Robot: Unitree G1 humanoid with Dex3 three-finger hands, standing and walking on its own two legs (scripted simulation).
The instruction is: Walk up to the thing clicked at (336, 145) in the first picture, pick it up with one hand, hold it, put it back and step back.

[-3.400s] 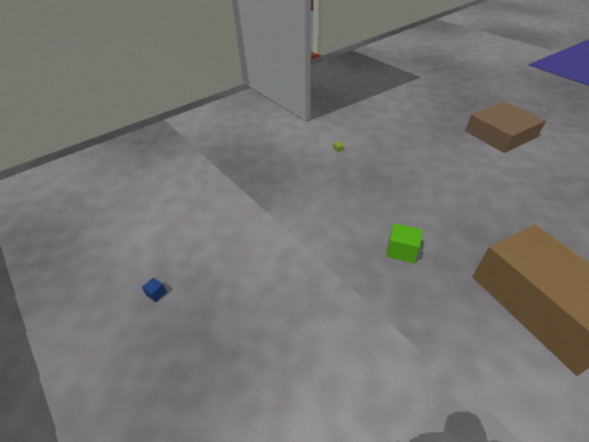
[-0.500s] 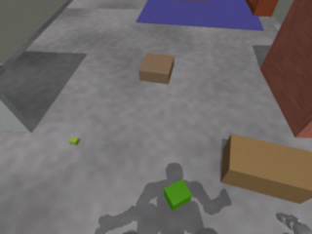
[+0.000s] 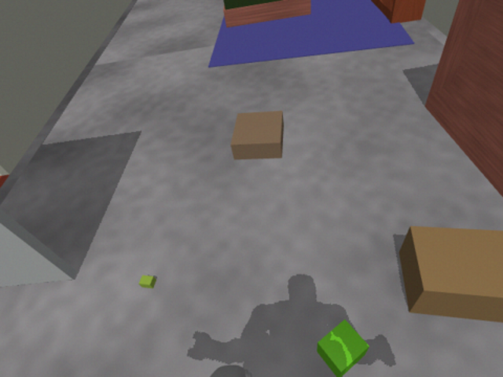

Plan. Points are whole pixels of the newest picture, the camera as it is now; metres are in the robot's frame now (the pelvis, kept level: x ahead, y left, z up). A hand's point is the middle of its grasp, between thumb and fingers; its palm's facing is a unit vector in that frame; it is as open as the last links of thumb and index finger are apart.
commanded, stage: walk up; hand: left
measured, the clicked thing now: (147, 281) +0.68 +0.59 -0.73
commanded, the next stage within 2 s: none
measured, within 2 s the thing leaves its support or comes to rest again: neither
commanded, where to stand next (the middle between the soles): +0.24 +0.41 m, yaw -10 degrees
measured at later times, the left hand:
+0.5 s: hand out of the picture +0.18 +0.49 -0.12, palm faces -0.14 -0.84 -0.52, open 7.4 cm
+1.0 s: hand out of the picture +0.21 +0.75 -0.14, palm faces -0.10 -0.76 -0.64, open 7.4 cm
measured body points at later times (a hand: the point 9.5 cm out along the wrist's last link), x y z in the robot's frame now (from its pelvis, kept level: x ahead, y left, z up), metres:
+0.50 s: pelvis +0.07 +0.20 +0.00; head +0.11 +0.17 +0.45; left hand +0.19 +0.53 -0.09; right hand +0.04 -0.13 -0.13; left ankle +0.06 +0.29 -0.71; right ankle +0.16 +0.11 -0.69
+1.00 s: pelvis +0.13 +0.41 -0.04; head +0.15 +0.39 +0.41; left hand +0.22 +0.79 -0.10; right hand +0.18 +0.05 -0.13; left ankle +0.17 +0.55 -0.71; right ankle +0.16 +0.17 -0.69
